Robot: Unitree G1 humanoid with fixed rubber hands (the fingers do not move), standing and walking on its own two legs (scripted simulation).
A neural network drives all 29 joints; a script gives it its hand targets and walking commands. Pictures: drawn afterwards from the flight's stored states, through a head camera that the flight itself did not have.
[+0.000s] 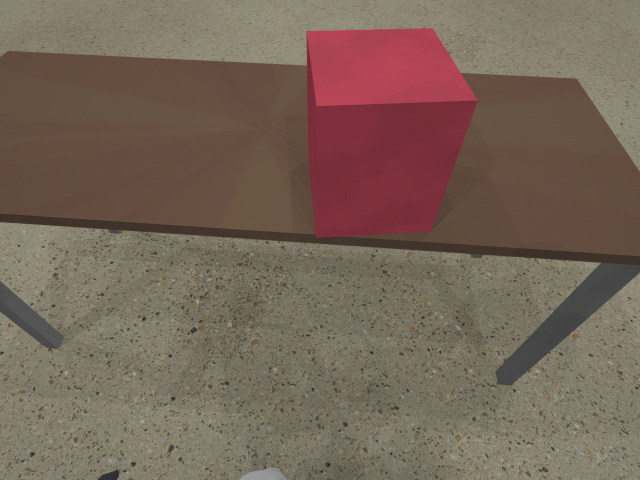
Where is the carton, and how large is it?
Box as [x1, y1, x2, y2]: [306, 28, 477, 237]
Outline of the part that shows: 432,28 306,31 308,158 316,237 429,231 431,229 477,100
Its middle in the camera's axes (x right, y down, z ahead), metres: +0.09 -0.16 +0.64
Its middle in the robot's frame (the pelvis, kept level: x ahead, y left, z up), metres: +0.62 -0.05 +0.08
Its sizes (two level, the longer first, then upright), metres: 0.210 0.200 0.250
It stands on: a table, 0.70 m high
